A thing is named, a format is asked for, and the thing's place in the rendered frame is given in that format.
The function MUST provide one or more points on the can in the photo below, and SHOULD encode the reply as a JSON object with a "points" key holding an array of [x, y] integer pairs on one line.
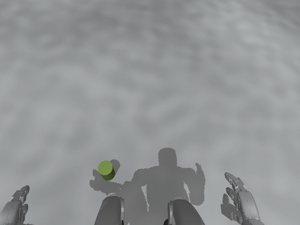
{"points": [[106, 170]]}

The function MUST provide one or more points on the left robot hand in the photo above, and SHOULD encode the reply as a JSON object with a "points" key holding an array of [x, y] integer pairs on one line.
{"points": [[14, 212]]}

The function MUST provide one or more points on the right robot hand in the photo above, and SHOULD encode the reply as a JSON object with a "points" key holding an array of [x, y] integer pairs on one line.
{"points": [[245, 206]]}

